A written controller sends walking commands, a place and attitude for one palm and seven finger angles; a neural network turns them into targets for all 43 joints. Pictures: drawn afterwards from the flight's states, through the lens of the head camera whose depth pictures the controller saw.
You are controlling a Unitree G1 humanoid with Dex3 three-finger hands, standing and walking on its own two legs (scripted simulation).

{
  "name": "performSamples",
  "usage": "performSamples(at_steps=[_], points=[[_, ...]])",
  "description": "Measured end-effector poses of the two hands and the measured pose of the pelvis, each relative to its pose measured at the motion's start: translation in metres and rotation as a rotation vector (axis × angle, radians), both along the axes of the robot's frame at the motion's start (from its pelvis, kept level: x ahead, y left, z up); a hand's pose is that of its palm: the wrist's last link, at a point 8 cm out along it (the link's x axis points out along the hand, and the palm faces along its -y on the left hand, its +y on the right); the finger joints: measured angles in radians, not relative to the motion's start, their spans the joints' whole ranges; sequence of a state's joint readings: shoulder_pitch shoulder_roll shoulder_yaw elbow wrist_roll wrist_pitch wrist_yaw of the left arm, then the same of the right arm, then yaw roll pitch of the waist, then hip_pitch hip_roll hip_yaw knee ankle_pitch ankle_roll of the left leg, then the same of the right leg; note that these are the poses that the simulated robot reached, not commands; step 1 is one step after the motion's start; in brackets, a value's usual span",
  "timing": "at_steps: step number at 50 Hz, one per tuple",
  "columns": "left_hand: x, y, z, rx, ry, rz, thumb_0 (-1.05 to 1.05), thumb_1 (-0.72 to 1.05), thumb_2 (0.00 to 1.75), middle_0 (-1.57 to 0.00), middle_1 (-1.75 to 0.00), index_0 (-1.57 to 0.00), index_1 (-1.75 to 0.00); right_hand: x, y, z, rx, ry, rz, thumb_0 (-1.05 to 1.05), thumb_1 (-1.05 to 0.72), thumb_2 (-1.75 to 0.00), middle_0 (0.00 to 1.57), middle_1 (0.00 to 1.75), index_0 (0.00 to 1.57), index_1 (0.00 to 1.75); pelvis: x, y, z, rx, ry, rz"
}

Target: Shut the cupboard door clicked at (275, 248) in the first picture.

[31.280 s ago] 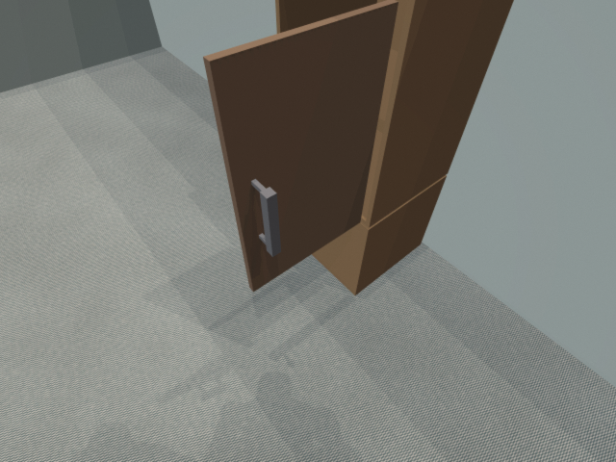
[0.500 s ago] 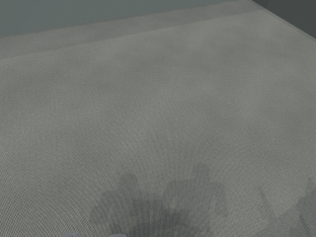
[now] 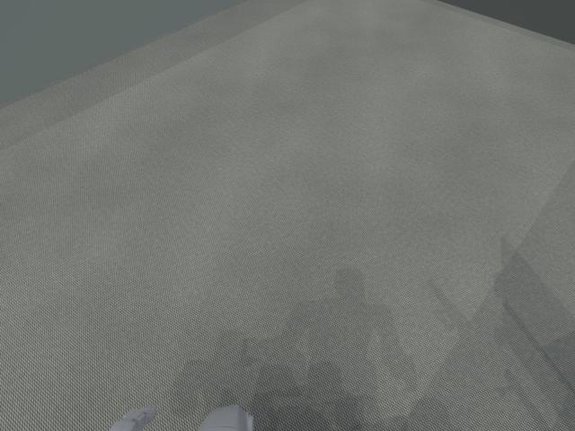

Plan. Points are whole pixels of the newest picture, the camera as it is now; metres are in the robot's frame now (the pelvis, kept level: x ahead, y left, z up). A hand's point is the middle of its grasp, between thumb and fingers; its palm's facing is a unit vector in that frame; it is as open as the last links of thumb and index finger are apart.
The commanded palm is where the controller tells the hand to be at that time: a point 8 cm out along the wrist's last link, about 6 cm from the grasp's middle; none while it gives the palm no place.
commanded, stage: turn to face it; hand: left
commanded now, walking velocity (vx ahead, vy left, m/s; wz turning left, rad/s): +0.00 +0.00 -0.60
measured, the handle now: out of the picture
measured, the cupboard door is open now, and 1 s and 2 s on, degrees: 63 63 63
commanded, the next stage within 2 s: take the last steps up to it in 1.82 s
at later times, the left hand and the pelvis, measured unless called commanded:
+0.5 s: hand (192, 390) +0.19 +0.17 -0.15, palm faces -0.32 -0.92 -0.23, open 7.4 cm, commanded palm none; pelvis +0.02 +0.01 +0.00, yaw -19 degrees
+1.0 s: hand (218, 361) +0.24 +0.14 -0.18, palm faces -0.55 -0.82 -0.18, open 7.4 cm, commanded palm none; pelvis +0.06 +0.01 +0.01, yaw -36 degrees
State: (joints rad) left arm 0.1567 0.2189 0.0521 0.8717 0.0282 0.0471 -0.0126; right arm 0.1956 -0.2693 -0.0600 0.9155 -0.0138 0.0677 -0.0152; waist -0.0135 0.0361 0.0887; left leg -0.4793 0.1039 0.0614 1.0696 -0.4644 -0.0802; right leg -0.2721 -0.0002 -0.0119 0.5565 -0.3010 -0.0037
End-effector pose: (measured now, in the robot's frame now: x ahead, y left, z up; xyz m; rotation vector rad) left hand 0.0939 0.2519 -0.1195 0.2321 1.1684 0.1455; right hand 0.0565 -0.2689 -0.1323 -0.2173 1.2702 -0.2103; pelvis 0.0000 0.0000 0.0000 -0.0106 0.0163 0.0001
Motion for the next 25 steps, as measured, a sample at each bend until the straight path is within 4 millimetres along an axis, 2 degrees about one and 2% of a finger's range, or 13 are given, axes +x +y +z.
performSamples(at_steps=[4,10,14,18,21,25], points=[[0.002,-0.001,-0.006,-0.023,0.038,-0.035,0.01,0.90,0.89,-0.20,-0.30,-0.20,-0.30,0.011,0.005,0.012,-0.010,-0.052,-0.019,0.01,-0.91,-0.90,0.20,0.29,0.19,0.30,0.004,0.005,0.003,0.009,0.011,-0.045],[0.019,0.015,-0.030,-0.060,0.074,-0.074,0.01,0.90,0.89,-0.20,-0.30,-0.20,-0.30,0.015,0.023,0.020,-0.054,-0.116,-0.049,0.00,-0.90,-0.90,0.20,0.29,0.19,0.30,0.013,0.023,-0.006,-0.001,0.022,-0.123],[0.038,0.017,-0.025,-0.062,0.087,-0.126,0.01,0.90,0.89,-0.20,-0.30,-0.20,-0.30,-0.002,0.033,0.028,-0.054,-0.097,-0.087,0.00,-0.90,-0.90,0.20,0.30,0.20,0.30,0.016,0.026,0.001,-0.015,0.013,-0.181],[0.062,0.010,-0.014,-0.061,0.069,-0.182,0.01,0.91,0.89,-0.20,-0.30,-0.20,-0.30,-0.024,0.036,0.029,-0.037,-0.059,-0.150,0.00,-0.90,-0.90,0.20,0.30,0.20,0.30,0.019,0.024,0.009,-0.031,0.010,-0.232],[0.082,-0.004,-0.008,-0.052,0.050,-0.238,0.01,0.91,0.90,-0.20,-0.30,-0.20,-0.30,-0.043,0.032,0.024,-0.018,-0.035,-0.209,0.00,-0.90,-0.90,0.20,0.30,0.20,0.30,0.020,0.019,0.009,-0.033,0.010,-0.272],[0.109,-0.031,-0.003,-0.028,0.010,-0.323,0.01,0.91,0.90,-0.19,-0.30,-0.20,-0.30,-0.071,0.020,0.008,0.012,-0.006,-0.295,0.00,-0.90,-0.90,0.20,0.30,0.20,0.30,0.021,0.005,0.002,-0.023,0.006,-0.326]])
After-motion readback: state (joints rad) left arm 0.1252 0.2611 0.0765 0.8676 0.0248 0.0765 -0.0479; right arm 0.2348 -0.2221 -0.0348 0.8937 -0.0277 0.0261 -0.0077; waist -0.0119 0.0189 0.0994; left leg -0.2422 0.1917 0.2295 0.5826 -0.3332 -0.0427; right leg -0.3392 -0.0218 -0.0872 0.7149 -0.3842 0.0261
